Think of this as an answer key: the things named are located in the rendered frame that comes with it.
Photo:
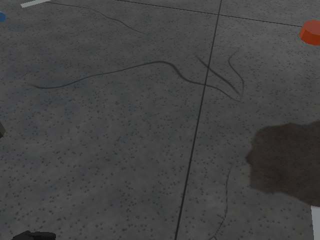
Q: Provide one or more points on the robot left hand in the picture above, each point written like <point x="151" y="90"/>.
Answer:
<point x="27" y="235"/>

